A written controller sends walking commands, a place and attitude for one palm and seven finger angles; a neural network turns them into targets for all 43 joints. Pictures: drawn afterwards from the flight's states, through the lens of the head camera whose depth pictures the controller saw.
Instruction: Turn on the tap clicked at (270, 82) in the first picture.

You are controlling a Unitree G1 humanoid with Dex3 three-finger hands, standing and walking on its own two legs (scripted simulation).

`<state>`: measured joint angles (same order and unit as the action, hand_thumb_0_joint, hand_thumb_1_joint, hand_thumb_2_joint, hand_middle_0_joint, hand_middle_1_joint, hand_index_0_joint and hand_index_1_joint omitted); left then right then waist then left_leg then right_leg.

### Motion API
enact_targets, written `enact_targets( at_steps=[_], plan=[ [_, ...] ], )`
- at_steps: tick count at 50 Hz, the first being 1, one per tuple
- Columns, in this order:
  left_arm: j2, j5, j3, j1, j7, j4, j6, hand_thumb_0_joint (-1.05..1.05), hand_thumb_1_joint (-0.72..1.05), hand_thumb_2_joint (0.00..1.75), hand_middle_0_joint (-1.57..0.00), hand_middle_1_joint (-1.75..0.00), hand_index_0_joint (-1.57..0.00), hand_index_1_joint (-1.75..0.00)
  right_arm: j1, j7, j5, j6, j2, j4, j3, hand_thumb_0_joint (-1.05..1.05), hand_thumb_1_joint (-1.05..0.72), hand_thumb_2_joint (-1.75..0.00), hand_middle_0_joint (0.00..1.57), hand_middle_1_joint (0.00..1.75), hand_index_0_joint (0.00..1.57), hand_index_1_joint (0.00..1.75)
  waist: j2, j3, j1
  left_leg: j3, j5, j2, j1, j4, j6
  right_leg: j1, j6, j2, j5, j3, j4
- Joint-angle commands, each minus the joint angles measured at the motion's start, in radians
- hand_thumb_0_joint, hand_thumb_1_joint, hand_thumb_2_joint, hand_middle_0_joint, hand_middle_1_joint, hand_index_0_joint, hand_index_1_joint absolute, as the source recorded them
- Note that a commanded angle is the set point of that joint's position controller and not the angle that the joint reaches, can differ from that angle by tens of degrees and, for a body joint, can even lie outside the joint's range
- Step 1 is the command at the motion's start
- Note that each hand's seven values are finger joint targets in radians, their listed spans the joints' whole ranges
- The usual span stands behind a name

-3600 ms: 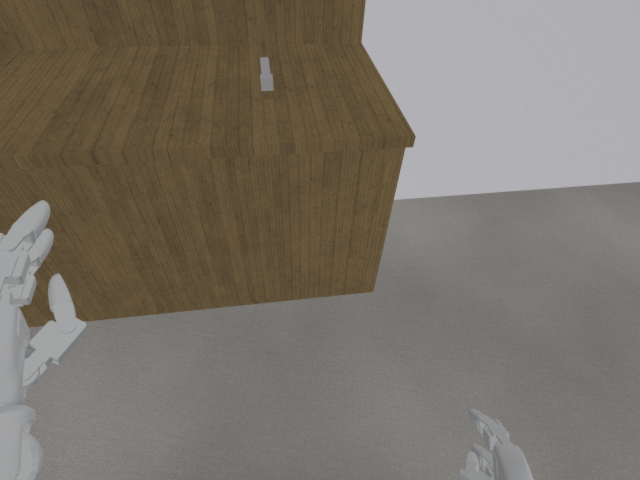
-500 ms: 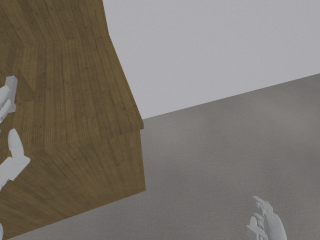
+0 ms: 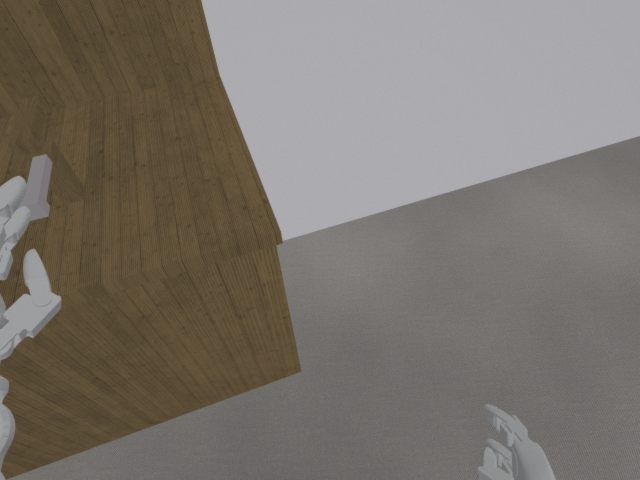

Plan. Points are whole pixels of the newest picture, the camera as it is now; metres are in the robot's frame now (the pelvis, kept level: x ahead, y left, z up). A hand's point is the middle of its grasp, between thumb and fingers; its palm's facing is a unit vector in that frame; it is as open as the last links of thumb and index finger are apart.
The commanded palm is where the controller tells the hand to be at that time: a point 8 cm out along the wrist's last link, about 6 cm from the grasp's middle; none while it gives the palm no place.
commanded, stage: come to a stop and stand still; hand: left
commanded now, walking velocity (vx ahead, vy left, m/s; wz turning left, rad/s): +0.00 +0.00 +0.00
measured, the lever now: (33, 207) +0.43 +0.47 +0.09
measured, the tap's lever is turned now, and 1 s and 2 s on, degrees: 0 0 0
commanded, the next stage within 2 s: look again from close up in 0.98 s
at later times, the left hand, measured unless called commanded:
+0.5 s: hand (27, 319) +0.22 +0.31 +0.15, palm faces +0.38 -0.85 -0.36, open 7.4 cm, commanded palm +0.16 +0.33 +0.18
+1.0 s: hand (28, 304) +0.24 +0.32 +0.15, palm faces +0.39 -0.85 -0.37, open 7.4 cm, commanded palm +0.18 +0.35 +0.18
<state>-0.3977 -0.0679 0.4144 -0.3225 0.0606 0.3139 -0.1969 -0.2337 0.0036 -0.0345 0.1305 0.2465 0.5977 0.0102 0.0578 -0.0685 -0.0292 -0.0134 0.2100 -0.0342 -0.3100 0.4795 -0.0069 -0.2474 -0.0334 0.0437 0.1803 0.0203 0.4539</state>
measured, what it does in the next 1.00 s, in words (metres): steps on the spot: right foot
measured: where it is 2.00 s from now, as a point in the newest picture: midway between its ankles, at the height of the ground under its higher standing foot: outside the picture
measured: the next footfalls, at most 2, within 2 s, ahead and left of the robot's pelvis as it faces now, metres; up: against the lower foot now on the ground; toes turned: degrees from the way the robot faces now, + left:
right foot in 0.74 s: +0.04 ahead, -0.04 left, +0.00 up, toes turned +1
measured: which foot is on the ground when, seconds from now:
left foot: down 0.00-1.00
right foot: down 0.00-0.46, up 0.48-0.72, down 0.74-1.00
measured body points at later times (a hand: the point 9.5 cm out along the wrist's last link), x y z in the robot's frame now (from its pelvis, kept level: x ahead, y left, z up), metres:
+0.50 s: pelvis +0.01 +0.05 -0.01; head +0.02 +0.08 +0.44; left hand +0.20 +0.35 +0.17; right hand +0.17 -0.16 -0.08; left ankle +0.04 +0.11 -0.74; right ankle +0.04 -0.08 -0.73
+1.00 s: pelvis +0.03 +0.06 +0.00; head +0.05 +0.08 +0.45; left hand +0.21 +0.36 +0.17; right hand +0.22 -0.16 -0.07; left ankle +0.04 +0.11 -0.74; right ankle +0.00 -0.04 -0.74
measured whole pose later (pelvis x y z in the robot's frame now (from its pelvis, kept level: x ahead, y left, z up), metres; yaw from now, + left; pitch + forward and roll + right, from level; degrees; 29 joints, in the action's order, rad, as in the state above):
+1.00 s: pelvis +0.03 +0.06 +0.00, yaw +0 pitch +1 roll -1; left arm -0.35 -0.06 0.34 -0.44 0.10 0.43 -0.17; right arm -0.17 0.04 0.00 0.07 0.22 0.57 -0.02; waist -0.01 -0.03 -0.03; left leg 0.00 0.18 0.11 -0.23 0.39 -0.09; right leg -0.16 -0.02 0.04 0.25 0.01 0.39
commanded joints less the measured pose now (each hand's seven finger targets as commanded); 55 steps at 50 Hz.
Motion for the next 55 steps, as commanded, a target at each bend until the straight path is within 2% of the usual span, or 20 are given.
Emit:
enact_targets(
  at_steps=[1,5,8,10,12,14,15,17,19,20,22,24,25,26,29,32,38,42,51,55],
  plan=[
    [-0.199,0.02,0.051,-0.037,0.015,0.272,-0.04,0.0,0.9,0.9,-0.2,-0.3,-0.2,-0.3,0.103,0.034,0.014,0.071,0.063,-0.186,0.011,0.0,-0.9,-0.9,0.2,0.3,0.2,0.3,-0.266,0.115,-0.009,-0.032,0.103,0.058,0.118,0.05,-0.007,-0.14,-0.011,-0.179,0.479,-0.152,-0.267],
    [-0.302,0.038,0.141,0.138,0.061,0.443,-0.092,0.0,0.9,0.9,-0.2,-0.3,-0.2,-0.3,0.113,0.06,0.037,0.087,0.087,-0.169,0.01,0.0,-0.9,-0.9,0.2,0.3,0.2,0.3,0.017,0.076,0.007,0.025,0.136,0.034,0.117,-0.079,-0.014,-0.137,-0.001,-0.118,0.413,-0.128,-0.187],
    [-0.232,0.05,0.1,0.13,0.064,0.421,-0.101,0.0,0.9,0.9,-0.2,-0.3,-0.2,-0.3,0.09,0.053,0.031,0.092,0.102,-0.174,0.021,0.0,-0.9,-0.9,0.2,0.3,0.2,0.3,0.208,0.055,-0.002,0.11,0.414,-0.046,-0.1,-0.248,-0.053,0.077,0.025,-0.018,0.299,-0.055,-0.006],
    [-0.225,0.057,0.104,0.156,0.059,0.431,-0.114,0.0,0.9,0.9,-0.2,-0.3,-0.2,-0.3,0.101,0.041,0.027,0.107,0.092,-0.184,0.026,0.0,-0.9,-0.9,0.2,0.3,0.2,0.3,0.262,0.083,-0.014,0.128,0.455,-0.079,-0.233,-0.291,-0.071,0.231,0.03,0.007,0.187,-0.014,0.141],
    [-0.191,0.058,0.096,0.111,0.051,0.371,-0.121,0.0,0.9,0.9,-0.2,-0.3,-0.2,-0.3,0.089,0.026,0.032,0.113,0.089,-0.175,0.031,0.0,-0.9,-0.9,0.2,0.3,0.2,0.3,0.19,0.114,-0.022,0.079,0.358,-0.046,-0.21,-0.212,-0.058,0.259,0.024,-0.002,0.145,-0.015,0.094],
    [-0.159,0.051,0.069,0.025,0.039,0.328,-0.121,0.0,0.9,0.9,-0.2,-0.3,-0.2,-0.3,0.074,0.014,0.035,0.109,0.084,-0.173,0.036,0.0,-0.9,-0.9,0.2,0.3,0.2,0.3,-0.011,0.109,-0.015,0.008,0.248,0.051,-0.099,-0.027,-0.018,0.127,0.01,-0.061,0.265,-0.123,-0.136],
    [-0.128,0.042,0.048,-0.04,0.028,0.267,-0.111,0.0,0.9,0.9,-0.2,-0.3,-0.2,-0.3,0.055,0.012,0.032,0.103,0.085,-0.162,0.042,0.0,-0.9,-0.9,0.2,0.3,0.2,0.3,-0.155,0.079,-0.009,-0.022,0.2,0.1,-0.011,0.129,0.008,-0.03,-0.027,-0.125,0.422,-0.2,-0.251],
    [-0.118,0.028,0.022,-0.051,0.023,0.274,-0.087,0.0,0.9,0.9,-0.2,-0.3,-0.2,-0.3,0.048,0.019,0.033,0.088,0.074,-0.135,0.031,0.0,-0.9,-0.9,0.2,0.3,0.2,0.3,-0.29,0.037,-0.001,-0.01,0.157,0.103,0.071,0.373,0.028,-0.275,-0.115,-0.26,0.632,-0.311,-0.345],
    [-0.11,0.021,0.02,-0.028,0.024,0.258,-0.07,0.0,0.9,0.9,-0.2,-0.3,-0.2,-0.3,0.053,0.025,0.033,0.084,0.067,-0.12,0.017,0.0,-0.9,-0.9,0.2,0.3,0.2,0.3,-0.266,0.039,0.021,-0.001,0.121,0.076,0.102,0.209,0.02,-0.259,-0.091,-0.211,0.517,-0.185,-0.258],
    [-0.135,0.015,0.035,0.007,0.022,0.263,-0.07,0.0,0.9,0.9,-0.2,-0.3,-0.2,-0.3,0.073,0.033,0.034,0.088,0.067,-0.118,0.007,0.0,-0.9,-0.9,0.2,0.3,0.2,0.3,-0.152,0.031,0.025,0.014,0.081,0.077,0.126,0.02,0.023,-0.224,-0.043,-0.136,0.439,-0.109,-0.157],
    [-0.138,0.026,0.052,0.017,0.04,0.277,-0.091,0.0,0.9,0.9,-0.2,-0.3,-0.2,-0.3,0.08,0.044,0.033,0.1,0.091,-0.116,0.011,0.0,-0.9,-0.9,0.2,0.3,0.2,0.3,0.068,0.081,0.008,0.285,0.082,-0.081,0.081,-0.254,-0.019,-0.087,0.027,-0.004,0.205,-0.02,0.114],
    [-0.14,0.033,0.052,0.07,0.044,0.291,-0.105,0.0,0.9,0.9,-0.2,-0.3,-0.2,-0.3,0.083,0.042,0.035,0.097,0.077,-0.128,0.013,0.0,-0.9,-0.9,0.2,0.3,0.2,0.3,0.06,0.142,0.006,0.354,0.018,-0.139,0.085,-0.283,-0.047,-0.042,0.027,0.006,0.164,-0.045,0.195],
    [-0.169,0.03,0.059,0.137,0.041,0.388,-0.111,0.0,0.9,0.9,-0.2,-0.3,-0.2,-0.3,0.108,0.041,0.045,0.103,0.069,-0.137,0.008,0.0,-0.9,-0.9,0.2,0.3,0.2,0.3,0.183,0.134,0.009,0.401,0.016,-0.146,0.147,-0.333,-0.019,-0.11,0.028,0.004,0.2,-0.053,0.253],
    [-0.173,0.042,0.054,0.151,0.046,0.432,-0.115,0.0,0.9,0.9,-0.2,-0.3,-0.2,-0.3,0.108,0.034,0.055,0.106,0.061,-0.136,0.007,0.0,-0.9,-0.9,0.2,0.3,0.2,0.3,0.184,0.153,0.012,0.41,-0.028,-0.16,0.207,-0.333,-0.008,-0.137,0.021,-0.009,0.222,-0.068,0.279],
    [-0.145,0.053,0.02,0.066,0.056,0.498,-0.113,0.0,0.9,0.9,-0.2,-0.3,-0.2,-0.3,0.09,0.016,0.06,0.116,0.058,-0.146,0.005,0.0,-0.9,-0.9,0.2,0.3,0.2,0.3,0.11,0.223,0.003,0.266,-0.362,-0.133,0.327,-0.207,-0.02,-0.094,0.01,-0.024,0.159,-0.043,0.154],
    [-0.147,0.044,0.03,-0.023,0.058,0.5,-0.103,0.0,0.9,0.9,-0.2,-0.3,-0.2,-0.3,0.09,0.006,0.061,0.106,0.063,-0.149,0.007,0.0,-0.9,-0.9,0.2,0.3,0.2,0.3,0.12,0.272,0.011,0.18,-0.551,-0.09,0.365,-0.136,0.027,-0.018,0.007,-0.005,0.118,0.007,0.033],
    [-0.157,0.01,0.088,-0.103,0.055,0.304,-0.067,0.0,0.9,0.9,-0.2,-0.3,-0.2,-0.3,0.107,0.024,0.057,0.03,0.078,-0.153,0.007,0.0,-0.9,-0.9,0.2,0.3,0.2,0.3,-0.004,0.249,0.005,0.158,-0.454,-0.045,0.172,-0.125,0.12,0.189,-0.012,-0.046,-0.167,-0.022,-0.075],
    [-0.121,0.006,0.051,-0.09,0.05,0.271,-0.046,0.0,0.9,0.9,-0.2,-0.3,-0.2,-0.3,0.112,0.036,0.036,0.001,0.086,-0.164,0.018,0.0,-0.9,-0.9,0.2,0.3,0.2,0.3,-0.095,0.273,0.007,0.127,-0.51,-0.034,0.227,-0.095,0.09,0.146,-0.005,-0.057,-0.225,-0.028,-0.055],
    [-0.155,0.018,0.032,0.021,0.069,0.424,-0.058,0.0,0.9,0.9,-0.2,-0.3,-0.2,-0.3,0.145,0.06,0.043,-0.003,0.087,-0.188,0.007,0.0,-0.9,-0.9,0.2,0.3,0.2,0.3,0.055,0.224,0.004,0.163,-0.29,-0.04,0.158,-0.157,0.055,0.139,0.005,-0.056,-0.089,-0.05,-0.056],
    [-0.163,0.019,0.056,-0.007,0.073,0.389,-0.067,0.0,0.9,0.9,-0.2,-0.3,-0.2,-0.3,0.138,0.061,0.045,-0.001,0.087,-0.186,0.01,0.0,-0.9,-0.9,0.2,0.3,0.2,0.3,0.06,0.198,0.003,0.168,-0.186,-0.036,0.101,-0.168,0.044,0.164,-0.003,-0.064,-0.068,-0.063,-0.078]
  ],
)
